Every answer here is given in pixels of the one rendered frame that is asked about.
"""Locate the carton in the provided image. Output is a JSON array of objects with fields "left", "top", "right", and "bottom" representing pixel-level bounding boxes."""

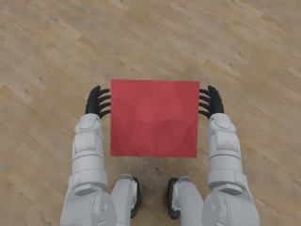
[{"left": 110, "top": 79, "right": 200, "bottom": 158}]

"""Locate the robot right hand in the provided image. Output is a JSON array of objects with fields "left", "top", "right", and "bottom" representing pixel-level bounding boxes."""
[{"left": 198, "top": 85, "right": 225, "bottom": 119}]

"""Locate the left robot forearm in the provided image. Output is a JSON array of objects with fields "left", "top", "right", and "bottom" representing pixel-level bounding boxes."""
[{"left": 60, "top": 113, "right": 108, "bottom": 226}]

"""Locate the left robot shin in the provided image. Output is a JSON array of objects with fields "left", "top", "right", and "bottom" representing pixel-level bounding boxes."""
[{"left": 116, "top": 174, "right": 135, "bottom": 209}]

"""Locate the right robot forearm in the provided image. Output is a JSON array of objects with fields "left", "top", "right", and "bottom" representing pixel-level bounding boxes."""
[{"left": 206, "top": 113, "right": 261, "bottom": 226}]

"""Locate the robot right upper arm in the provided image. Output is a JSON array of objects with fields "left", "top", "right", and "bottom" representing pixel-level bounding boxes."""
[{"left": 200, "top": 191, "right": 260, "bottom": 226}]

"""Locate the robot left upper arm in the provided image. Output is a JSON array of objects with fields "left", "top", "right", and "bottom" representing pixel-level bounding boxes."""
[{"left": 60, "top": 191, "right": 118, "bottom": 226}]

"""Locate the robot left foot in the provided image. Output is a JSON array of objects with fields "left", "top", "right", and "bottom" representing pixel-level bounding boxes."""
[{"left": 130, "top": 177, "right": 139, "bottom": 218}]

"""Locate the robot left hand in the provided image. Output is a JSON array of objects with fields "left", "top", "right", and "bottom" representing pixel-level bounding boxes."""
[{"left": 85, "top": 85, "right": 111, "bottom": 119}]

